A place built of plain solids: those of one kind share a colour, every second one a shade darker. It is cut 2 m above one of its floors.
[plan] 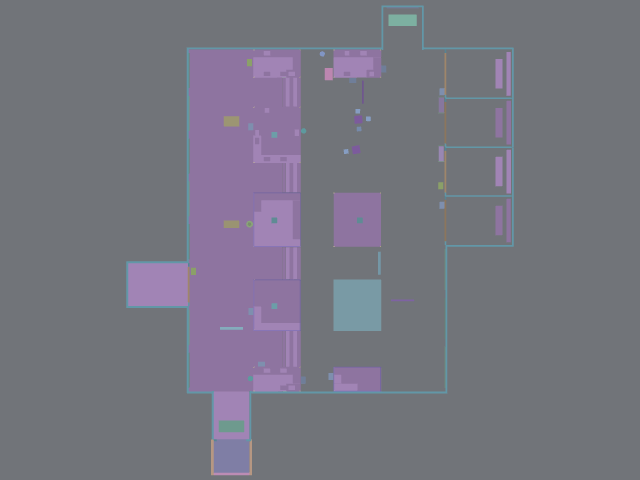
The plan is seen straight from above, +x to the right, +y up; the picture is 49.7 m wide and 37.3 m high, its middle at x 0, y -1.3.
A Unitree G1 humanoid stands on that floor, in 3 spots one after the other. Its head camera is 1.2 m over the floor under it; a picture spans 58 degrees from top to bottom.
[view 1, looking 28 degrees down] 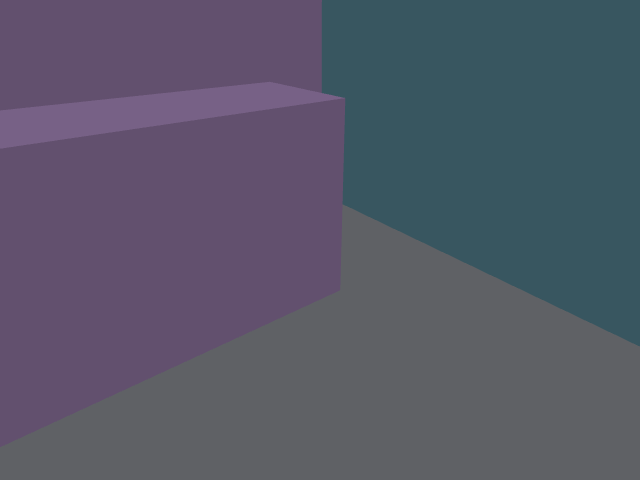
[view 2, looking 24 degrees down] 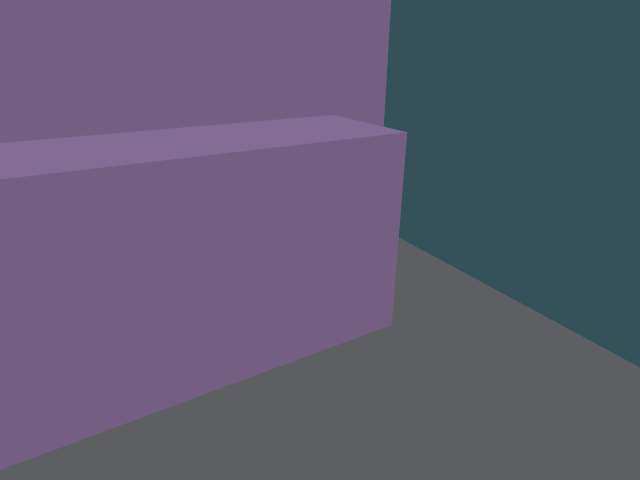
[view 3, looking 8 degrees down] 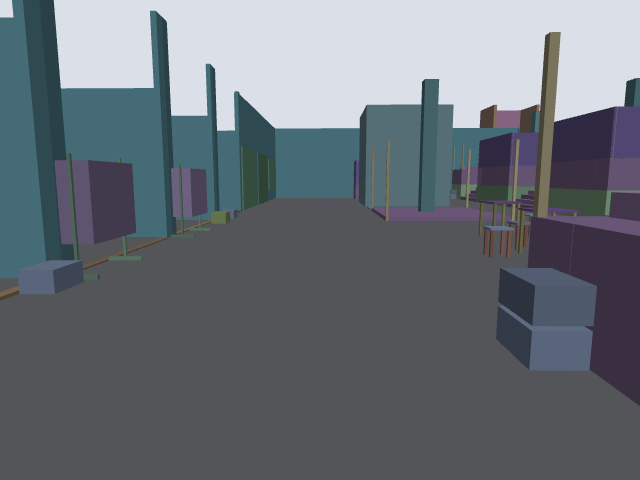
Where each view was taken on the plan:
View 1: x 12.33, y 7.82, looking -38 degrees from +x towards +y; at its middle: piece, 1.88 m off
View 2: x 12.33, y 4.02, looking -30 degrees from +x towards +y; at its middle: piece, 1.66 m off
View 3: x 6.42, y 14.88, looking -89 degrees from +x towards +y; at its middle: ground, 8.62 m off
